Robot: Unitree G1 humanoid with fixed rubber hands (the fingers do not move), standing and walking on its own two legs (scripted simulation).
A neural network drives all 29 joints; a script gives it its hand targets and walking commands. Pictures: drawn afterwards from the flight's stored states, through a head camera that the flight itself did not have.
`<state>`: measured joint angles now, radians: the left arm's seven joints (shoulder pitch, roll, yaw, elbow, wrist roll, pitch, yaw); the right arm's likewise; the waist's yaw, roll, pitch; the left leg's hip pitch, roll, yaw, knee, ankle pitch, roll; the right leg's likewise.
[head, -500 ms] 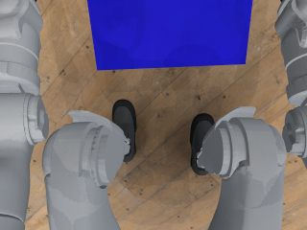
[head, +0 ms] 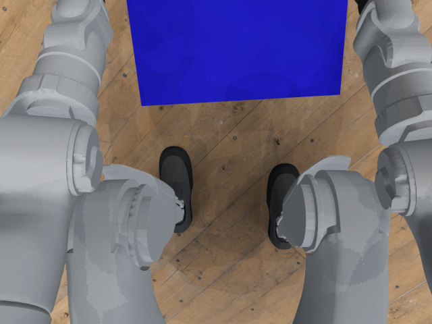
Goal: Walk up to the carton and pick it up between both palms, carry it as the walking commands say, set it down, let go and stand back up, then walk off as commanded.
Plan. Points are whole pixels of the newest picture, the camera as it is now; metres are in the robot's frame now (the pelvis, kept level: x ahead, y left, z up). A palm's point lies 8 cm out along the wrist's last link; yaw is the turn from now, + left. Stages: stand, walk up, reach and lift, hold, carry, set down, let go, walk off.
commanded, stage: reach and lift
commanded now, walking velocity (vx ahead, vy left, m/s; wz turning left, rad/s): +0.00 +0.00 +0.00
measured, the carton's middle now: (233, 17) +0.51 +0.00 -0.26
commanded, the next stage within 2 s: none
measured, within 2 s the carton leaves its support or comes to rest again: leaves its support in 0.88 s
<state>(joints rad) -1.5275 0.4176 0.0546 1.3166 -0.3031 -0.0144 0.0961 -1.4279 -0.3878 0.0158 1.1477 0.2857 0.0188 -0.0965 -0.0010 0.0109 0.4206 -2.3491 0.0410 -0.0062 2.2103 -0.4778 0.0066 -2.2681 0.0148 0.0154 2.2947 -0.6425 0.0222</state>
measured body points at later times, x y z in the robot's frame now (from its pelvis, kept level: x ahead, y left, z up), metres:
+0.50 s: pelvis -0.01 -0.01 +0.00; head +0.36 -0.01 +0.23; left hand +0.54 +0.21 -0.19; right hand +0.54 -0.16 -0.20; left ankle +0.13 +0.12 -0.31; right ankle +0.10 -0.12 -0.31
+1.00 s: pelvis -0.01 +0.00 +0.00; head +0.36 -0.01 +0.24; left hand +0.56 +0.20 -0.16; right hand +0.56 -0.17 -0.18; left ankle +0.13 +0.13 -0.31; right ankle +0.10 -0.12 -0.31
